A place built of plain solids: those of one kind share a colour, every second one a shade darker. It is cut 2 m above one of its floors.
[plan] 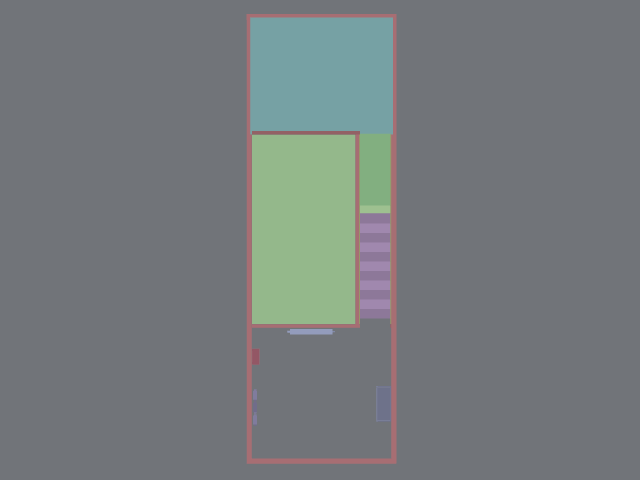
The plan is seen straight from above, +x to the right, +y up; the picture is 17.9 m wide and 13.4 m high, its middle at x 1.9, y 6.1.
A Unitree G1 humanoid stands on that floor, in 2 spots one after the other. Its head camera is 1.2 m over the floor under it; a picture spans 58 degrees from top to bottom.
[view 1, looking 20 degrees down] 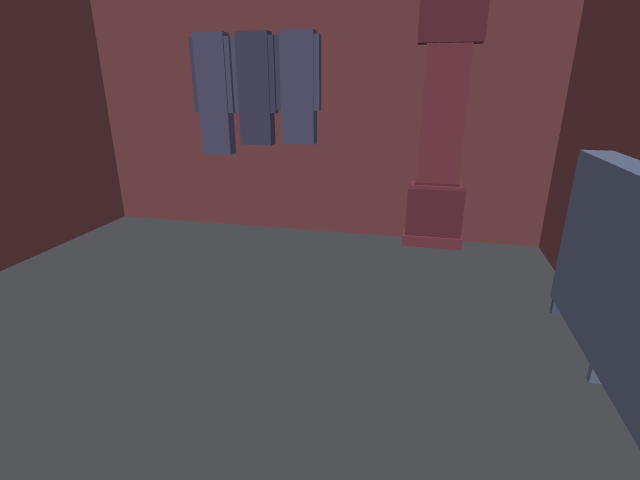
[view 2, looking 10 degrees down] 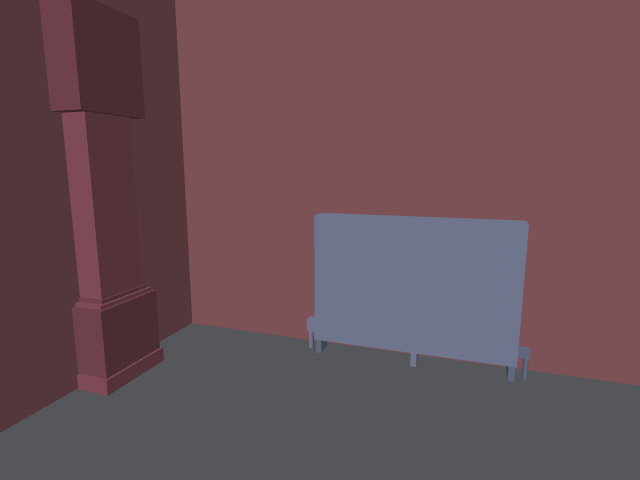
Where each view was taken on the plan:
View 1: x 3.44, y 2.71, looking -167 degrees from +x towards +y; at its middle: ground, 3.51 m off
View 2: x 1.95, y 1.00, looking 109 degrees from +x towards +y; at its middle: radiator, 2.65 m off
